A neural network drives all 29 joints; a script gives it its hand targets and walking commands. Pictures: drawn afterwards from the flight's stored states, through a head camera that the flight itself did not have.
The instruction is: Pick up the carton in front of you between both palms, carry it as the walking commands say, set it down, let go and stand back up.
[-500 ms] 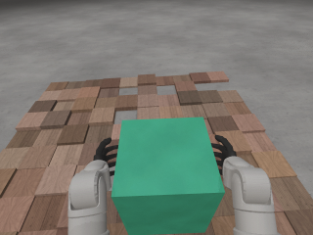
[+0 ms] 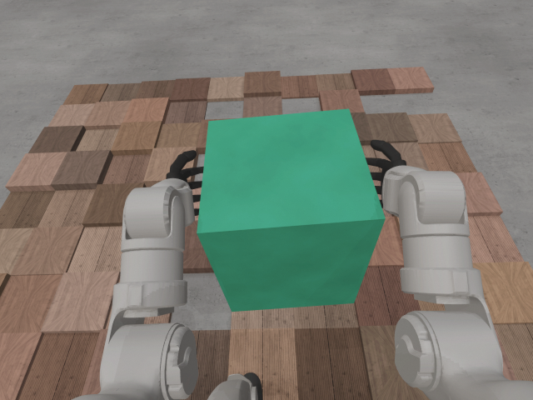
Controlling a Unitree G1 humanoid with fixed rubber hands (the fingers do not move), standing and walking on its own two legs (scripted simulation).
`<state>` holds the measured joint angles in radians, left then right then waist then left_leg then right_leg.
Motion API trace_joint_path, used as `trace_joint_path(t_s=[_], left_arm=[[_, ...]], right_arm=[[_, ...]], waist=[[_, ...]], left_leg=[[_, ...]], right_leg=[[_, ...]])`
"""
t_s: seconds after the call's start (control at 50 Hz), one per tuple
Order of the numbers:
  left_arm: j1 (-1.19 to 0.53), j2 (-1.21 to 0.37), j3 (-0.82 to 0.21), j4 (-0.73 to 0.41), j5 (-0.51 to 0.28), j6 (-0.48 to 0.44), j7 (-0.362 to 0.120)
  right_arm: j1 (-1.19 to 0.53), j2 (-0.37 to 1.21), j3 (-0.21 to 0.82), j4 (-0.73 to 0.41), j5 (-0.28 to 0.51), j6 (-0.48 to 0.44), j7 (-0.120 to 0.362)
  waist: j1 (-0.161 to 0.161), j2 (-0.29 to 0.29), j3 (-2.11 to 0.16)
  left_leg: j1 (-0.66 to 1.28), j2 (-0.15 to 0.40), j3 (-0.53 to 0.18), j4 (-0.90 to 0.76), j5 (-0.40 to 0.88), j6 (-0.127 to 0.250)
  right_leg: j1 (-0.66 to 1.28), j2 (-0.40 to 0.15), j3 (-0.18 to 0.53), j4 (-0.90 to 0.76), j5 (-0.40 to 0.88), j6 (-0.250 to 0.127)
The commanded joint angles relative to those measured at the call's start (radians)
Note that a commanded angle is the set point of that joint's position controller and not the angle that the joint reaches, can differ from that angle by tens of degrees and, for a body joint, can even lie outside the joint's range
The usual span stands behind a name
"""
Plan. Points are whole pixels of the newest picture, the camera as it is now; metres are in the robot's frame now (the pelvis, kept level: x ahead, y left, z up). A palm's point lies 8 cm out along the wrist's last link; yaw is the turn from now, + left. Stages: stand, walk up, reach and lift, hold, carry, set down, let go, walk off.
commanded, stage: carry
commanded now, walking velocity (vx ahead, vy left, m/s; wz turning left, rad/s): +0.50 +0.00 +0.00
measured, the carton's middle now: (285, 217) +0.39 +0.01 +0.04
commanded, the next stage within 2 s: none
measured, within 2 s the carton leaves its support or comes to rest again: neither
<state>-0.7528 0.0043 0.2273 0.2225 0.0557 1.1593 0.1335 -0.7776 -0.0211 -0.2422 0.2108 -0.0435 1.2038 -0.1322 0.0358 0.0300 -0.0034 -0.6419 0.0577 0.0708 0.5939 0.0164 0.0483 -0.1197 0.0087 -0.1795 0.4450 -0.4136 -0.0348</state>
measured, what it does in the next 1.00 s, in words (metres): walks ahead: left foot, then right foot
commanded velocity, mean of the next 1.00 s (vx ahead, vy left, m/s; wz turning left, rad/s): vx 0.15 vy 0.00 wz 0.00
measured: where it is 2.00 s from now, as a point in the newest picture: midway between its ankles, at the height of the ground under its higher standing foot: (276, 315)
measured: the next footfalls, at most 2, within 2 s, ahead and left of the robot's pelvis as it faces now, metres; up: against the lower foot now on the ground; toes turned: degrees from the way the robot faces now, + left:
left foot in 0.06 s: +0.24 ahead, +0.09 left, -0.02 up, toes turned +7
right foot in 0.50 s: +0.54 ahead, -0.06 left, -0.03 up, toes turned -4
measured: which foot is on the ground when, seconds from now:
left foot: up 0.00-0.04, down 0.06-0.52, up 0.54-0.78, down 0.80-1.00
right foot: down 0.00-0.08, up 0.10-0.48, down 0.50-1.00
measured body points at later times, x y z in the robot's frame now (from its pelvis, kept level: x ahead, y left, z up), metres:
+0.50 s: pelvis +0.36 +0.01 -0.03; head +0.40 +0.02 +0.42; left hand +0.74 +0.16 +0.10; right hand +0.73 -0.14 +0.10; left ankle +0.21 +0.09 -0.74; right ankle +0.51 -0.05 -0.75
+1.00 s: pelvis +0.51 +0.03 -0.02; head +0.54 +0.04 +0.43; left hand +0.90 +0.20 +0.14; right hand +0.91 -0.10 +0.14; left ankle +0.50 +0.14 -0.75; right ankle +0.51 -0.05 -0.75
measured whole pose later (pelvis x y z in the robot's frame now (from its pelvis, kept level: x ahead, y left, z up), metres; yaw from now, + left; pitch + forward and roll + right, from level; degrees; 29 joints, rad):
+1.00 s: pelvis +0.51 +0.03 -0.02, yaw +1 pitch +4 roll +0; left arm -0.88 0.04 0.28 0.15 0.05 1.31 0.14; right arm -0.88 0.01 -0.29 0.13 -0.07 1.33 -0.14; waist 0.01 -0.02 -0.01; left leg -0.34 -0.01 0.05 0.56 -0.27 0.04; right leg -0.34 0.01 -0.09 0.52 -0.21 -0.03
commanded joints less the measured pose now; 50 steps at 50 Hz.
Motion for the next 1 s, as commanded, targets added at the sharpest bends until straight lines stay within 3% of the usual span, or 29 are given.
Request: trace_joint_path(t_s=[0.0, 0.02, 0.04, 0.06, 0.08, 0.1, 0.14, 0.18, 0.26, 0.3, 0.36, 0.4, 0.44, 0.46, 0.48, 0.5, 0.52, 0.54, 0.56, 0.58, 0.62, 0.74, 0.78, 0.8, 0.82, 0.84, 0.86, 0.9, 0.98], left_arm=[[-0.698, -1.130, -0.598, -0.176, -0.437, 0.007, -0.232], [-0.680, -1.138, -0.610, -0.190, -0.436, 0.013, -0.233], [-0.667, -1.142, -0.625, -0.208, -0.432, 0.017, -0.234], [-0.648, -1.145, -0.640, -0.222, -0.425, 0.019, -0.236], [-0.637, -1.180, -0.653, -0.231, -0.429, 0.034, -0.239], [-0.617, -1.152, -0.661, -0.241, -0.421, 0.041, -0.240], [-0.627, -1.193, -0.695, -0.303, -0.432, 0.035, -0.239], [-0.595, -1.203, -0.726, -0.361, -0.431, 0.024, -0.232], [-0.457, -1.162, -0.773, -0.400, -0.395, -0.001, -0.218], [-0.424, -1.123, -0.790, -0.398, -0.376, -0.012, -0.213], [-0.462, -1.044, -0.791, -0.391, -0.366, -0.018, -0.208], [-0.476, -0.994, -0.772, -0.356, -0.363, -0.007, -0.207], [-0.498, -0.951, -0.742, -0.324, -0.368, 0.006, -0.208], [-0.518, -0.933, -0.721, -0.312, -0.371, 0.015, -0.209], [-0.543, -0.910, -0.697, -0.302, -0.372, 0.027, -0.212], [-0.582, -0.881, -0.669, -0.286, -0.371, 0.041, -0.214], [-0.559, -0.873, -0.638, -0.226, -0.375, 0.054, -0.212], [-0.546, -0.897, -0.626, -0.221, -0.392, 0.059, -0.213], [-0.608, -0.924, -0.619, -0.261, -0.410, 0.066, -0.214], [-0.689, -0.954, -0.616, -0.303, -0.431, 0.075, -0.215], [-0.802, -0.981, -0.608, -0.380, -0.462, 0.100, -0.212], [-0.800, -0.962, -0.579, -0.336, -0.433, 0.168, -0.223], [-0.806, -0.978, -0.585, -0.275, -0.428, 0.170, -0.237], [-0.814, -0.988, -0.586, -0.248, -0.424, 0.169, -0.243], [-0.838, -1.003, -0.592, -0.235, -0.430, 0.167, -0.249], [-0.867, -1.020, -0.598, -0.240, -0.442, 0.166, -0.253], [-0.891, -1.026, -0.599, -0.230, -0.446, 0.165, -0.252], [-0.899, -1.040, -0.588, -0.201, -0.449, 0.166, -0.246], [-0.833, -1.069, -0.540, -0.079, -0.429, 0.159, -0.243]], right_arm=[[-0.622, 1.140, 0.565, -0.107, 0.352, -0.017, 0.200], [-0.590, 1.134, 0.563, -0.116, 0.343, -0.010, 0.207], [-0.552, 1.130, 0.563, -0.129, 0.336, -0.004, 0.216], [-0.523, 1.121, 0.566, -0.144, 0.337, 0.001, 0.229], [-0.526, 1.083, 0.565, -0.135, 0.310, -0.004, 0.230], [-0.462, 1.104, 0.581, -0.124, 0.324, -0.005, 0.234], [-0.493, 1.141, 0.625, -0.257, 0.348, -0.015, 0.241], [-0.531, 1.171, 0.686, -0.369, 0.380, -0.022, 0.243], [-0.476, 1.141, 0.769, -0.468, 0.405, -0.037, 0.251], [-0.451, 1.105, 0.795, -0.466, 0.414, -0.046, 0.261], [-0.477, 1.037, 0.811, -0.443, 0.432, -0.054, 0.270], [-0.480, 0.997, 0.798, -0.392, 0.436, -0.050, 0.267], [-0.523, 0.965, 0.782, -0.355, 0.444, -0.041, 0.259], [-0.554, 0.955, 0.774, -0.341, 0.451, -0.034, 0.254], [-0.586, 0.944, 0.766, -0.327, 0.451, -0.026, 0.248], [-0.610, 0.956, 0.748, -0.310, 0.451, -0.011, 0.243], [-0.615, 0.951, 0.714, -0.277, 0.461, 0.012, 0.233], [-0.648, 0.949, 0.704, -0.290, 0.468, 0.026, 0.228], [-0.719, 0.981, 0.700, -0.320, 0.477, 0.033, 0.225], [-0.773, 1.000, 0.687, -0.350, 0.484, 0.041, 0.219], [-0.822, 1.011, 0.653, -0.382, 0.478, 0.061, 0.200], [-0.749, 1.004, 0.597, -0.290, 0.380, 0.110, 0.173], [-0.761, 1.021, 0.597, -0.245, 0.368, 0.115, 0.184], [-0.775, 1.031, 0.595, -0.222, 0.366, 0.116, 0.192], [-0.803, 1.035, 0.592, -0.214, 0.364, 0.114, 0.199], [-0.830, 1.033, 0.589, -0.211, 0.363, 0.111, 0.203], [-0.835, 1.042, 0.585, -0.194, 0.372, 0.114, 0.207], [-0.834, 1.047, 0.571, -0.166, 0.379, 0.113, 0.210], [-0.775, 1.050, 0.521, -0.075, 0.360, 0.110, 0.215]], waist=[[0.015, -0.160, -0.370], [-0.022, -0.149, -0.406], [-0.069, -0.096, -0.465], [-0.088, -0.001, -0.528], [-0.073, 0.296, -0.657], [-0.087, 0.285, -0.656], [-0.089, 0.116, -0.574], [-0.076, 0.057, -0.550], [-0.074, 0.079, -0.545], [-0.085, 0.097, -0.520], [-0.102, 0.104, -0.445], [-0.109, 0.122, -0.420], [-0.058, 0.136, -0.450], [-0.026, 0.089, -0.469], [0.002, 0.016, -0.476], [-0.015, -0.162, -0.572], [0.009, -0.255, -0.689], [0.011, -0.247, -0.687], [0.006, -0.194, -0.642], [-0.011, -0.142, -0.613], [-0.023, -0.119, -0.594], [-0.006, -0.171, -0.655], [-0.008, -0.149, -0.627], [-0.017, -0.140, -0.619], [-0.024, -0.095, -0.620], [-0.018, -0.005, -0.622], [-0.023, 0.031, -0.614], [-0.029, 0.039, -0.601], [-0.030, 0.019, -0.593]], left_leg=[[0.135, -0.045, 0.072, -0.155, 0.073, 0.028], [0.284, -0.061, 0.096, -0.192, 0.082, 0.030], [0.504, -0.055, 0.105, -0.224, 0.078, 0.020], [0.749, 0.075, -0.031, -0.126, 0.160, 0.008], [1.101, 0.329, -0.448, -0.093, 0.260, 0.200], [1.126, 0.337, -0.552, -0.170, 0.139, 0.246], [1.033, 0.278, -0.421, -0.182, 0.195, 0.185], [0.941, 0.253, -0.317, -0.202, 0.292, 0.140], [0.933, 0.203, -0.180, -0.210, 0.371, 0.137], [0.920, 0.165, -0.128, -0.204, 0.414, 0.129], [0.848, 0.079, -0.020, -0.166, 0.557, 0.096], [0.808, 0.054, 0.014, -0.119, 0.577, 0.076], [0.732, 0.060, 0.044, 0.020, 0.554, 0.049], [0.660, 0.048, 0.071, 0.123, 0.470, 0.020], [0.509, 0.020, 0.057, 0.237, 0.218, -0.005], [0.248, -0.055, 0.009, 0.423, -0.479, -0.030], [0.127, -0.113, -0.090, 0.609, -0.662, -0.045], [0.122, -0.093, -0.120, 0.610, -0.643, -0.039], [0.106, -0.063, -0.122, 0.544, -0.621, -0.031], [0.106, -0.044, -0.114, 0.453, -0.599, -0.037], [0.181, -0.047, -0.077, 0.256, -0.589, -0.047], [0.321, -0.083, -0.009, -0.006, -0.314, -0.047], [0.400, -0.068, 0.004, -0.152, -0.119, -0.047], [0.444, -0.035, -0.029, -0.184, -0.044, -0.038], [0.513, 0.017, -0.075, -0.116, 0.132, -0.017], [0.573, 0.084, -0.111, -0.034, 0.394, 0.022], [0.617, 0.114, -0.125, -0.029, 0.552, 0.042], [0.615, 0.123, -0.128, -0.018, 0.588, 0.060], [0.558, 0.082, -0.099, 0.003, 0.460, 0.043]], right_leg=[[0.292, -0.207, 0.107, 0.024, 0.772, -0.075], [0.260, -0.192, 0.074, 0.119, 0.838, -0.045], [0.160, -0.154, 0.029, 0.300, 0.754, -0.013], [-0.062, -0.128, 0.049, 0.494, 0.449, 0.002], [-0.423, -0.004, 0.114, 0.734, -0.059, 0.040], [-0.572, 0.027, 0.168, 0.870, -0.138, 0.038], [-0.649, -0.048, 0.199, 0.800, -0.047, 0.023], [-0.598, -0.082, 0.190, 0.681, 0.033, 0.029], [-0.593, -0.059, 0.128, 0.500, 0.088, 0.046], [-0.600, -0.047, 0.103, 0.420, 0.184, 0.042], [-0.511, 0.023, 0.022, 0.210, 0.362, 0.031], [-0.409, 0.063, -0.020, 0.083, 0.483, 0.009], [-0.192, 0.065, 0.002, -0.008, 0.594, -0.024], [-0.025, 0.051, -0.006, -0.116, 0.714, -0.027], [0.155, -0.050, 0.062, -0.087, 0.892, -0.023], [0.451, -0.335, 0.330, 0.139, 1.558, -0.117], [0.573, -0.437, 0.513, 0.116, 1.498, -0.281], [0.492, -0.392, 0.505, 0.056, 1.277, -0.285], [0.435, -0.345, 0.451, 0.021, 1.127, -0.243], [0.389, -0.324, 0.414, 0.014, 1.129, -0.205], [0.306, -0.292, 0.339, -0.001, 1.106, -0.148], [0.284, -0.247, 0.207, 0.070, 1.227, -0.117], [0.221, -0.210, 0.176, 0.101, 1.129, -0.100], [0.182, -0.189, 0.183, 0.100, 1.033, -0.085], [0.108, -0.164, 0.181, 0.093, 0.916, -0.064], [0.036, -0.135, 0.164, 0.104, 0.762, -0.038], [-0.018, -0.114, 0.155, 0.114, 0.623, -0.023], [-0.034, -0.096, 0.158, 0.098, 0.558, -0.009], [0.022, -0.124, 0.175, 0.116, 0.749, -0.030]])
